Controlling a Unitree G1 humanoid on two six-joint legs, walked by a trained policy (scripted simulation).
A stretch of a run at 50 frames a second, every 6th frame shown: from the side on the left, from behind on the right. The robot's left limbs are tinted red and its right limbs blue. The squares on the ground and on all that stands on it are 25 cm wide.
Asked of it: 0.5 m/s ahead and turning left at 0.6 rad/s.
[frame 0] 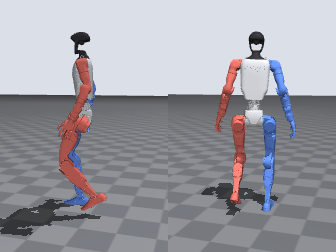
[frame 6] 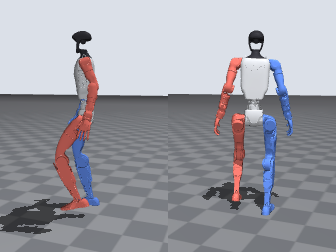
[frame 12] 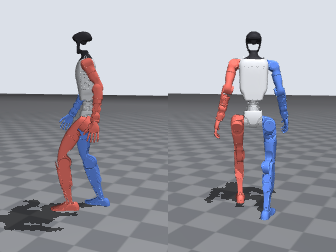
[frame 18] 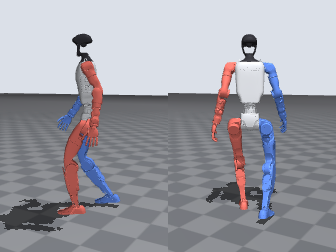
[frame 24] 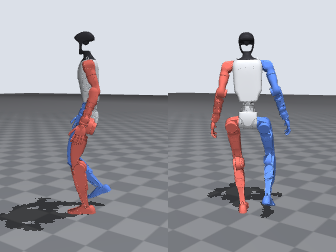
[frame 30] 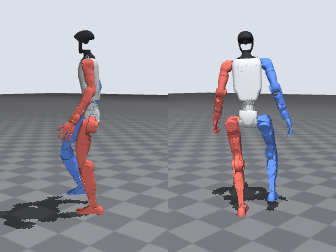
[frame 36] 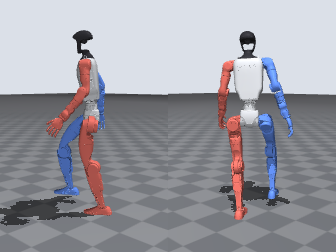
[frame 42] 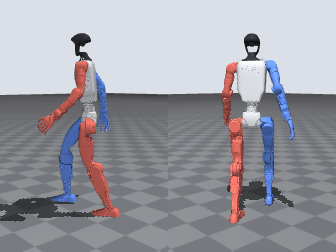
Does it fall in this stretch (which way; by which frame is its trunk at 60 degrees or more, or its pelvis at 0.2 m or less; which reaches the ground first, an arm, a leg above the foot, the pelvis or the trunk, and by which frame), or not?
no
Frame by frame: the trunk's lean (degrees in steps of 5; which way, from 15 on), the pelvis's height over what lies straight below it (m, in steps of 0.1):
0: 5, 0.8
6: 5, 0.8
12: 5, 0.8
18: 5, 0.8
24: 5, 0.8
30: 5, 0.8
36: 10, 0.8
42: 5, 0.8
